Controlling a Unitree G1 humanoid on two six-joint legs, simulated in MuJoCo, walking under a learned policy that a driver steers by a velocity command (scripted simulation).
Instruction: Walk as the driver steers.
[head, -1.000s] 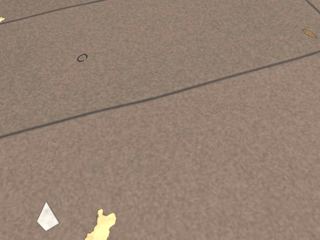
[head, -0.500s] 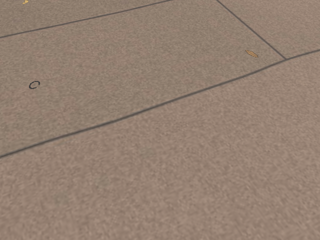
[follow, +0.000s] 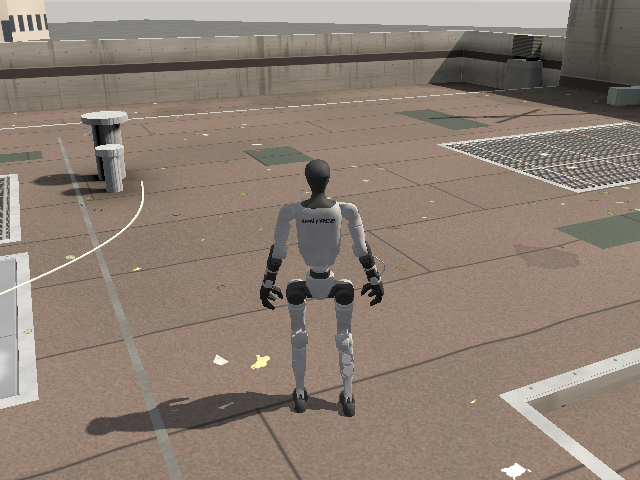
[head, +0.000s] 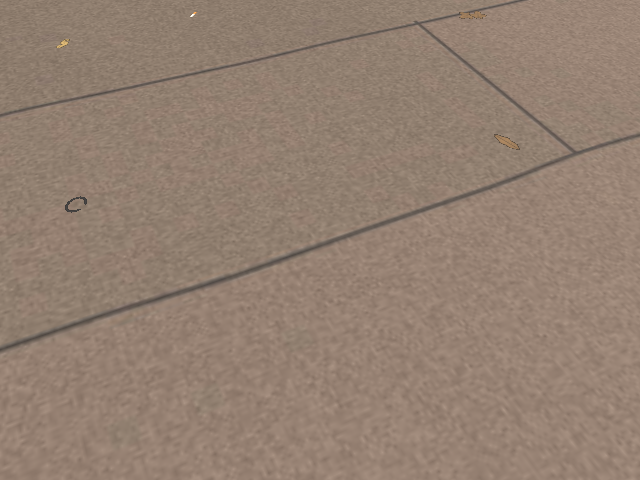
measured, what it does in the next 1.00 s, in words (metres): walks ahead, turning right: right foot, then left foot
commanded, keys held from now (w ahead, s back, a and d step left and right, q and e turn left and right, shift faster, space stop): w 0.04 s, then e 0.96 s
